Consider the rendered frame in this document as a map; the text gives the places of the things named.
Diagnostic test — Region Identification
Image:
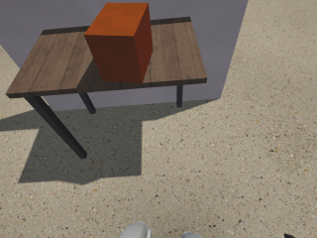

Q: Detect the carton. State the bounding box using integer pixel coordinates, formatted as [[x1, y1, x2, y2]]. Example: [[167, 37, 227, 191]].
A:
[[84, 3, 154, 84]]

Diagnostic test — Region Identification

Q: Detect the robot left thigh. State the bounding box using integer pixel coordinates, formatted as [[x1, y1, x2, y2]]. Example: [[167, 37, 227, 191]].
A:
[[118, 222, 153, 238]]

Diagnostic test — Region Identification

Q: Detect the table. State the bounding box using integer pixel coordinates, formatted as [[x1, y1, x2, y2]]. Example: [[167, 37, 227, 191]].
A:
[[5, 16, 208, 159]]

